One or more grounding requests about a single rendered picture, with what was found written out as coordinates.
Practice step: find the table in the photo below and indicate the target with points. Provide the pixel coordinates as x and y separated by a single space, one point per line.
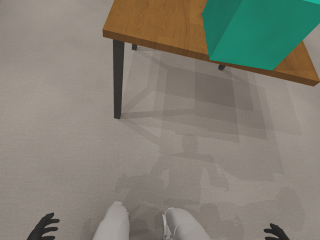
176 26

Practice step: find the robot left thigh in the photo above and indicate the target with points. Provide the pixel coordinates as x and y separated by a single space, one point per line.
115 224

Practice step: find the robot right shin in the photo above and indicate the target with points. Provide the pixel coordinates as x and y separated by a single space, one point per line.
164 237

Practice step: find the carton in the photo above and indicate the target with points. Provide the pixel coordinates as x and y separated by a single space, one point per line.
257 33

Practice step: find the robot left hand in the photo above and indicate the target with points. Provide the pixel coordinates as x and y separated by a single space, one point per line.
40 229

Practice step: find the robot right hand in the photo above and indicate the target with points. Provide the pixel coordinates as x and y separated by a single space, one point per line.
277 231

